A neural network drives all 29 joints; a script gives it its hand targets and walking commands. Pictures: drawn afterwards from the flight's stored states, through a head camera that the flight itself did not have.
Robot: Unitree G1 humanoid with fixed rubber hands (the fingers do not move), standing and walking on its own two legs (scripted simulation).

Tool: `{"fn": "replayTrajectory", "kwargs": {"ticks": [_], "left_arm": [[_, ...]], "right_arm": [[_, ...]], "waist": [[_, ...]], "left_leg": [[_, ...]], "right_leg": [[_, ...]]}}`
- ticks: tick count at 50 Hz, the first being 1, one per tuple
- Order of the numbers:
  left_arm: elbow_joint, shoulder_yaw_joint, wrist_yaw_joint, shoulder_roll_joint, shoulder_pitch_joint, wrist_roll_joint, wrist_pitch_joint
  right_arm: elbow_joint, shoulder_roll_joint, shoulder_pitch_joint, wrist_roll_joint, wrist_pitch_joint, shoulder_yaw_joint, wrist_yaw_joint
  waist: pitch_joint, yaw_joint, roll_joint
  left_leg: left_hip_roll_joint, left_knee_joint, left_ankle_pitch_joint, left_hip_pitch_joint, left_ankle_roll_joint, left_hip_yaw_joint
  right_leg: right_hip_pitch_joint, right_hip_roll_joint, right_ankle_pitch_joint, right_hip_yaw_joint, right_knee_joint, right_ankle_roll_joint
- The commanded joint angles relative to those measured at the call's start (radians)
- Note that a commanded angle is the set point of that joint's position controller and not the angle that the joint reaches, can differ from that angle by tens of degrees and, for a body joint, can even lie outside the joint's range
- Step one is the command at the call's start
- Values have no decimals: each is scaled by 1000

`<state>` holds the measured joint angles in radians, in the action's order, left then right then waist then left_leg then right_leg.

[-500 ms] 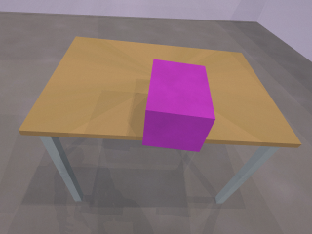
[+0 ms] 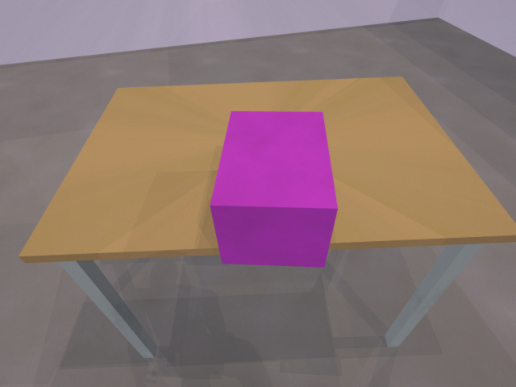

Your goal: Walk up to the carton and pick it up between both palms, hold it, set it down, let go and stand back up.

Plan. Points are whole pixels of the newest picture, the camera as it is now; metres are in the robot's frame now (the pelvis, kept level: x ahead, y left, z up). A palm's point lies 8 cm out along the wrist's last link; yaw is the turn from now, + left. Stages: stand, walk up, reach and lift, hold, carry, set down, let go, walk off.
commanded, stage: walk up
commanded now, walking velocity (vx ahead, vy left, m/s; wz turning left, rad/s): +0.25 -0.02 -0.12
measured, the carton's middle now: (274, 184) +0.49 -0.02 +0.04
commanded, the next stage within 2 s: none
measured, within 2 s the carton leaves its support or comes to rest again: neither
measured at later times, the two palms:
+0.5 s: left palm out of the picture +0.09 +0.20 -0.14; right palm out of the picture +0.16 -0.21 -0.14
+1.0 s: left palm out of the picture +0.10 +0.16 -0.14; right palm out of the picture +0.10 -0.22 -0.14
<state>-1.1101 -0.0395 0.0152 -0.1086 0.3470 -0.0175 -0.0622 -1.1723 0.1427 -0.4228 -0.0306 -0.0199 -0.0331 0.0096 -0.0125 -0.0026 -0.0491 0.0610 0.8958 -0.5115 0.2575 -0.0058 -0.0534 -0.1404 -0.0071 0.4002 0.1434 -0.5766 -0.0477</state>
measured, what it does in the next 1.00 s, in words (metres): walks ahead: left foot, then right foot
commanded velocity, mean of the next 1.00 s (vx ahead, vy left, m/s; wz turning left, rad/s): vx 0.01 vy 0.00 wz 0.00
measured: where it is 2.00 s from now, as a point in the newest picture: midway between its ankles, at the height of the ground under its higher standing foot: outside the picture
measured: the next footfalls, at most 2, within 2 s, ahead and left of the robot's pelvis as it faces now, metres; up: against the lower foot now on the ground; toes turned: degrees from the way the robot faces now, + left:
left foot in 0.24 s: +0.19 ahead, +0.10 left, +0.00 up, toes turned +5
right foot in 0.42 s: +0.08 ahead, -0.14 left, +0.00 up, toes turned +2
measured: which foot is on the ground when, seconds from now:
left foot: up 0.00-0.22, down 0.24-1.00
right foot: down 0.00-0.24, up 0.26-0.40, down 0.42-1.00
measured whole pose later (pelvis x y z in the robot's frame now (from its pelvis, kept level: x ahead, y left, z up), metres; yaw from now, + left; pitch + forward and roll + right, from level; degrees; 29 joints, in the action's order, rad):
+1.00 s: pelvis +0.14 -0.03 +0.01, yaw -1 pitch -2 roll +1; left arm -1.20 0.03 0.04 -0.08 0.32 -0.01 -0.03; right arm -1.22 0.09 -0.28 0.00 0.00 0.00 0.04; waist -0.06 0.01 0.01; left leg 0.02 0.46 -0.23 0.20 0.00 -0.10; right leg 0.03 -0.03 0.38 0.06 -0.37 -0.06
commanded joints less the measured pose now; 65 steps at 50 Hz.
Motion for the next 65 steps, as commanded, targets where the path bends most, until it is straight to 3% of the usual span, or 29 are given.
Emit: {"fn": "replayTrajectory", "kwargs": {"ticks": [1, 3, 4, 5, 7, 8, 9, 10, 11, 12, 13, 14, 15, 17, 19, 20, 21, 22, 23, 24, 26, 29, 32, 38, 65], "left_arm": [[-15, -14, 15, -128, 197, -4, -3], [-8, -4, 12, -121, 177, -3, -11], [26, 35, 26, -48, 32, -2, -16], [26, 25, 26, -89, 19, -7, -19], [-8, 25, 31, -109, 88, -14, -8], [-19, 27, 32, -107, 106, -10, -1], [-22, 26, 32, -114, 95, 1, 4], [-23, 24, 30, -121, 70, 13, 7], [-26, 26, 24, -110, 91, 19, 5], [-24, 38, 23, -62, 159, 28, 8], [-64, 44, 27, -8, 272, 58, 41], [-65, 33, 34, -26, 229, 45, 65], [-39, 24, 32, -61, 136, 26, 67], [-49, 26, 20, -32, 126, 6, 66], [-82, 39, 23, 22, 192, 1, 64], [-95, 45, 27, 33, 210, 0, 58], [-99, 40, 31, -3, 199, -7, 54], [-81, 28, 33, -69, 168, -17, 51], [-56, 33, 30, -80, 68, -7, 53], [-48, 42, 29, -46, 10, -3, 52], [-40, 49, 32, -21, 9, -2, 40], [-55, 40, 37, -65, 56, 8, 33], [-57, 44, 37, -55, 42, 4, 37], [-63, 44, 34, -75, 50, 10, 33], [-103, 57, 45, -45, 167, 9, 28]], "right_arm": [[151, 36, 163, -2, 77, -10, -21], [155, 31, 172, 1, 80, -12, -22], [109, -3, 97, 42, 56, -2, -2], [108, -18, 69, 43, 51, 5, 4], [111, 2, 98, 42, 41, 2, 20], [111, 8, 87, 43, 36, 3, 24], [100, 10, 47, 44, 37, 3, 27], [82, 17, -16, 39, 42, 3, 28], [72, 69, -65, 26, 55, -8, 28], [77, 143, -98, 6, 64, -22, 28], [90, 141, -68, 20, 59, -12, 30], [94, 120, -12, 24, 48, -7, 30], [101, 101, 49, 18, 45, 2, 32], [118, 90, 128, 6, 42, 12, 50], [124, 81, 205, 15, 31, 8, 56], [127, 87, 236, 22, 25, 2, 48], [126, 86, 240, 28, 22, -6, 38], [128, 71, 213, 36, 19, -8, 32], [129, 3, 203, 45, 5, 7, 30], [115, -12, 193, 37, 3, 13, 31], [79, 63, 172, 27, 18, -9, 29], [60, 37, 159, 20, 33, 1, 24], [43, 40, 153, 27, 32, 4, 25], [10, 41, 128, 25, 33, 12, 29], [-35, 3, 74, 35, 18, 26, 42]], "waist": [[-230, -49, 158], [-207, -25, 133], [-228, 53, 64], [-181, 58, 112], [-141, 21, 156], [-95, 19, 184], [-57, 39, 198], [-17, 82, 178], [45, 96, 116], [127, 71, 2], [215, 70, -134], [180, 67, -197], [112, 57, -188], [65, 14, -113], [48, -49, -77], [41, -69, -46], [31, -56, -3], [25, -17, 59], [-75, 26, 184], [-138, 36, 228], [-103, 25, 103], [-62, 4, 116], [-76, 6, 104], [-72, 2, 67], [-115, 3, 81]], "left_leg": [[66, 214, 65, 412, 12, 10], [66, 161, 123, 345, 0, -4], [35, 0, 134, 202, 12, 20], [-13, -78, 143, 179, 22, -23], [-57, -191, 203, 128, 37, -67], [-64, -240, 257, 68, 48, -72], [-70, -299, 352, -12, 57, -76], [-68, -399, 510, -126, 66, -74], [-3, -422, 760, -266, 79, -5], [164, -386, 1105, -432, 126, 153], [336, -431, 1223, -358, 303, 306], [353, -503, 1042, -260, 342, 388], [310, -540, 961, -203, 313, 365], [251, -549, 853, -156, 259, 266], [185, -530, 771, -79, 192, 186], [144, -493, 750, -60, 150, 136], [105, -447, 695, -45, 110, 100], [66, -420, 546, -19, 75, 64], [8, -475, 350, -69, 48, 16], [27, -499, 370, -166, 38, 35], [46, -465, 577, -110, 64, 67], [54, -476, 624, -136, 61, 61], [44, -497, 550, -105, 51, 53], [47, -489, 573, -116, 46, 51], [46, -433, 545, -110, 24, 25]], "right_leg": [[74, 353, -304, -432, 396, -135], [43, 316, -473, -348, 378, -126], [-27, 260, -1061, -174, 260, -107], [25, 213, -1220, -109, 220, -93], [67, 195, -1229, -103, 174, -89], [74, 194, -1196, -109, 144, -88], [59, 186, -1149, -101, 107, -80], [23, 169, -1084, -84, 49, -58], [-43, 135, -879, -80, -23, -20], [-159, 87, -462, -58, -128, 16], [-91, 12, 62, -53, -238, 28], [-74, 16, 257, -93, -248, 21], [-96, 18, 282, -127, -251, 18], [-115, 31, 251, -140, -206, 27], [-23, 44, 51, -127, -3, 33], [32, 47, -135, -119, 155, 35], [54, 64, -275, -151, 212, 35], [44, 124, -300, -219, 246, 19], [-150, 167, -187, -267, 269, -9], [-247, 160, -113, -272, 299, -10], [-48, 125, -370, -201, 265, 11], [11, 131, -501, -196, 248, 6], [36, 132, -470, -191, 262, 0], [50, 135, -517, -187, 268, -4], [42, 146, -742, -184, 262, 22]]}}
